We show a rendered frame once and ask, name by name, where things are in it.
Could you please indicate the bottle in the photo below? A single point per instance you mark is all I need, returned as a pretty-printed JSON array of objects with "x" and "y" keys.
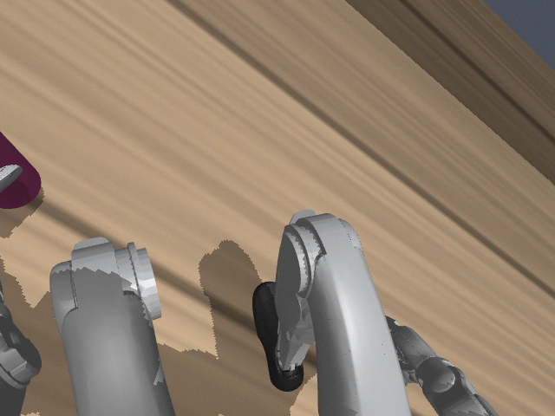
[{"x": 26, "y": 187}]

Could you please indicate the left robot arm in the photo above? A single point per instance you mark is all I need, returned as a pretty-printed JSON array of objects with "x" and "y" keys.
[{"x": 19, "y": 362}]

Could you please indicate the right robot arm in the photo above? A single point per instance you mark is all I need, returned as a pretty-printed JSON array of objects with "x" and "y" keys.
[{"x": 449, "y": 391}]

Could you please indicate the right robot hand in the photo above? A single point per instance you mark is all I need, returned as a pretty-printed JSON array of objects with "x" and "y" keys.
[{"x": 410, "y": 348}]

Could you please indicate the left robot hand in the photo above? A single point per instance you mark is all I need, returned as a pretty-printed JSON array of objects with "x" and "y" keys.
[{"x": 8, "y": 174}]

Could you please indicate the right robot foot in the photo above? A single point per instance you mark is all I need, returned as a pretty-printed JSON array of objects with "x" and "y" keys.
[{"x": 266, "y": 322}]

